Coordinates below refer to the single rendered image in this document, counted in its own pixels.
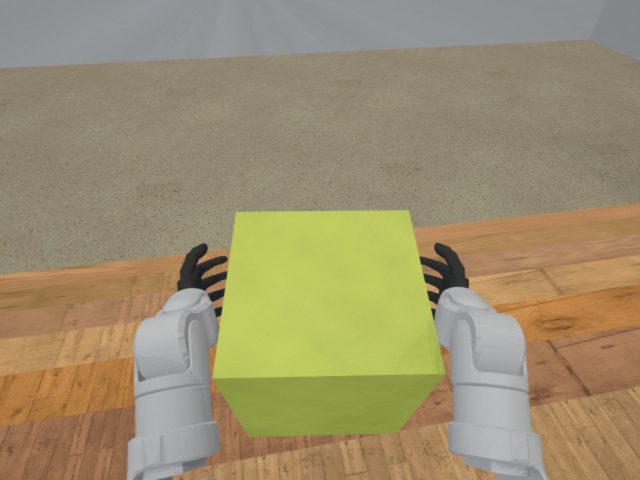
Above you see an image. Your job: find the carton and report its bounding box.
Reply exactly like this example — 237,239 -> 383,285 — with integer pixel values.
212,210 -> 446,437

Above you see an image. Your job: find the right robot forearm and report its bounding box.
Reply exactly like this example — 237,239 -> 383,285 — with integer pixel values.
434,287 -> 548,480

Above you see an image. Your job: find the left robot forearm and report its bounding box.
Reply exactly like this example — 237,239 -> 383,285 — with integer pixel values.
127,288 -> 220,480

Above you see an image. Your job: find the left robot hand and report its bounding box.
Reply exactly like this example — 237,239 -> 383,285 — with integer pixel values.
177,243 -> 228,317

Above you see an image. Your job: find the right robot hand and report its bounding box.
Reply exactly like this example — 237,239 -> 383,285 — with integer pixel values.
419,243 -> 469,319

